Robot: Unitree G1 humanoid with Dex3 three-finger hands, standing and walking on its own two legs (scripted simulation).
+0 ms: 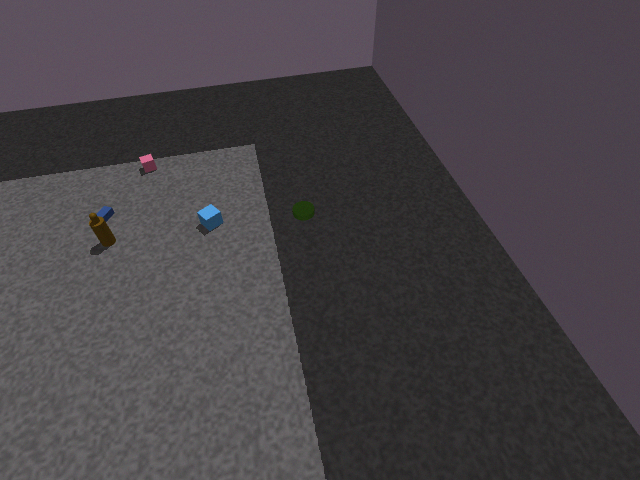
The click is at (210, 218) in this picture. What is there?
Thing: small box
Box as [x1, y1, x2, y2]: [197, 204, 223, 230]
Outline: 211,204 197,212 200,222 209,230 223,222 220,212
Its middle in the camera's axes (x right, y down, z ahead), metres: -0.48 -0.11 +1.74
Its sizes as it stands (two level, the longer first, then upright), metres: 0.075 0.072 0.068
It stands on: the floor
